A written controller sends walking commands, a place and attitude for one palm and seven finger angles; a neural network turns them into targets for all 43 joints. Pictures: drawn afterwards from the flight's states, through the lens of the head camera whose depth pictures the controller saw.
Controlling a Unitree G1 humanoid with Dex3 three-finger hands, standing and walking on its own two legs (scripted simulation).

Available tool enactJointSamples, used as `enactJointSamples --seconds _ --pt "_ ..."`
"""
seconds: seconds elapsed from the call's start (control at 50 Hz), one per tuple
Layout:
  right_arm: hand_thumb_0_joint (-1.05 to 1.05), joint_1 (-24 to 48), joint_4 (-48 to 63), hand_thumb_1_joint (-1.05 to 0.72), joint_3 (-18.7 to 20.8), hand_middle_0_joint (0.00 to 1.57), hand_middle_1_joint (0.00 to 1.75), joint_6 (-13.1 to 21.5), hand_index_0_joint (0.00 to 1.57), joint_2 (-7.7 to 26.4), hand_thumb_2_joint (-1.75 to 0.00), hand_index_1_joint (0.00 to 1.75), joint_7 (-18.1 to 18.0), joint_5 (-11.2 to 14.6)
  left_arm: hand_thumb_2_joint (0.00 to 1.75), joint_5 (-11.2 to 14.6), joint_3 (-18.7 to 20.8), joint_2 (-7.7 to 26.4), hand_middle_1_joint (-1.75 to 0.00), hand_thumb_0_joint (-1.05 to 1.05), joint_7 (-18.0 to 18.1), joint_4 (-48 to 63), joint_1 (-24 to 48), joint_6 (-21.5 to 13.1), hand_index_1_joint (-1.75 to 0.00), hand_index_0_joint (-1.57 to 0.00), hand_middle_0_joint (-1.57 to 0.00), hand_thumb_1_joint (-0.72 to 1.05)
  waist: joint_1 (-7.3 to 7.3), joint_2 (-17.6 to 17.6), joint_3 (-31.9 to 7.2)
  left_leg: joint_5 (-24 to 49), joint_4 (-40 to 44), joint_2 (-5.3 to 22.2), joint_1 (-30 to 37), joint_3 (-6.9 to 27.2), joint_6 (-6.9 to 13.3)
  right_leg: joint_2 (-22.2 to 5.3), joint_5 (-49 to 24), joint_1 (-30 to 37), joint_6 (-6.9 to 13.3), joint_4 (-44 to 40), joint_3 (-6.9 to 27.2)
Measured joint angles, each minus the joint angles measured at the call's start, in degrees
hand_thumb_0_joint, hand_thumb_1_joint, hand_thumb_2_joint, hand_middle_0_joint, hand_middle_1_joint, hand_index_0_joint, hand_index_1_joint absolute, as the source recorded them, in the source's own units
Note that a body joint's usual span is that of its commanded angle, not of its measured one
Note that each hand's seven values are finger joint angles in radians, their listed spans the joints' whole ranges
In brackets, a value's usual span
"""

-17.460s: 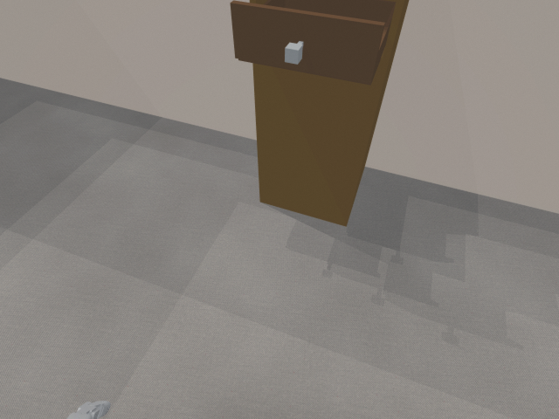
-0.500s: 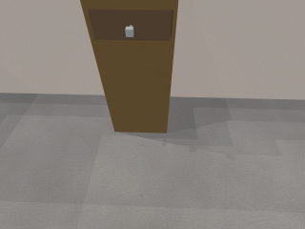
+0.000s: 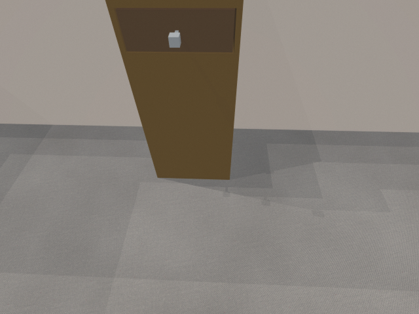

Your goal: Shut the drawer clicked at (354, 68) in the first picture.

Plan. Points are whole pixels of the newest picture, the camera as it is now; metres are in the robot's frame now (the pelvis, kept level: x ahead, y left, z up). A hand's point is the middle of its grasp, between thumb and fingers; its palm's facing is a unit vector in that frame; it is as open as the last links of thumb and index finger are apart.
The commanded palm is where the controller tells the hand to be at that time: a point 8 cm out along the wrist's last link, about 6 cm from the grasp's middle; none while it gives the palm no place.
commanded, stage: look to check the result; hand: left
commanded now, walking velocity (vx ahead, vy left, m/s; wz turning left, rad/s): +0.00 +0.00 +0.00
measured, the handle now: (175, 37) +0.91 +0.16 +0.09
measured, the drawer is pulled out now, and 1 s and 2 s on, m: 0.00 0.00 0.00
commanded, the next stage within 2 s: stand and wait in 0.16 s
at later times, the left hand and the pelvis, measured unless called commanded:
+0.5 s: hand out of the picture +0.05 +0.19 -0.17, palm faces +0.02 -0.96 -0.27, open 7.4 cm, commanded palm none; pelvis +0.01 -0.01 +0.00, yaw +0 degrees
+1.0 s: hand out of the picture +0.05 +0.20 -0.16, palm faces +0.01 -0.96 -0.28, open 7.4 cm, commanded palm none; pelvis +0.01 -0.01 +0.00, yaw -1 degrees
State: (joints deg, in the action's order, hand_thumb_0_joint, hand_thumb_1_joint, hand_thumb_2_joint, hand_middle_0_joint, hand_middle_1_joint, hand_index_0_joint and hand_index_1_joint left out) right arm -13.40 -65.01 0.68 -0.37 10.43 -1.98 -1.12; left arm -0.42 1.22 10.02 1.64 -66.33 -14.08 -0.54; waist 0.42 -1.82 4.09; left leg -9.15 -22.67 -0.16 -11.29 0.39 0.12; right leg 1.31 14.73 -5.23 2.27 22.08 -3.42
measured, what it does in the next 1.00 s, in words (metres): stands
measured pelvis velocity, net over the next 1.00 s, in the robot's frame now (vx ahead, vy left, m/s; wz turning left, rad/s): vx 0.01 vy -0.01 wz -0.01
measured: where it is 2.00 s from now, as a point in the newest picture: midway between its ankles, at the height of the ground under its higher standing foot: outside the picture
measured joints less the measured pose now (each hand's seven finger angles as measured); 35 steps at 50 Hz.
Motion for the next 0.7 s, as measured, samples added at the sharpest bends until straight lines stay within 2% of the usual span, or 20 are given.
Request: enactJointSamples --seconds 0.7 --pt "0.01 2.8 -0.1 -0.9 -0.1 0.2 0.3 0.0 0.2 2.9 -0.9 0.3 0.2 0.0 0.9 0.1 0.1 2.8 -0.3 0.0 -0.3 1.2 3.2 -0.5 -0.3 -0.2 -0.2 0.9 0.08 0.4 -0.2 -0.2 1.9 1.0 2.1 0.1 -1.0 1.1 -0.6 2.6 0.8 -3.2 0.1"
